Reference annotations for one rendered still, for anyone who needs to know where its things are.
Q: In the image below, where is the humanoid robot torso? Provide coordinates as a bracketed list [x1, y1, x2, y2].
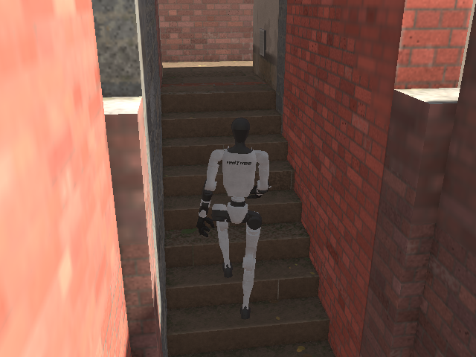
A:
[222, 146, 257, 224]

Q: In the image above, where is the robot left forearm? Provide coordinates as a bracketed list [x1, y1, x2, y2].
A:
[199, 179, 213, 218]

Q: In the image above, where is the robot right hand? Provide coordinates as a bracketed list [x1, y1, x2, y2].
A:
[247, 186, 262, 199]

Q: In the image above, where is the robot right upper arm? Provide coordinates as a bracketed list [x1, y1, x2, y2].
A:
[255, 150, 269, 190]

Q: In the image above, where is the robot right forearm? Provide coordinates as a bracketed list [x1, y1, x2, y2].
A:
[256, 182, 269, 196]

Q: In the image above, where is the robot left hand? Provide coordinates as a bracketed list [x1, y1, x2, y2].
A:
[196, 216, 215, 237]

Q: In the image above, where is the robot right foot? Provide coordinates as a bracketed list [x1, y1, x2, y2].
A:
[240, 306, 251, 319]

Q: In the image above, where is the robot left upper arm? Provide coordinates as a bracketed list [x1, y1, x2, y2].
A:
[205, 149, 225, 191]

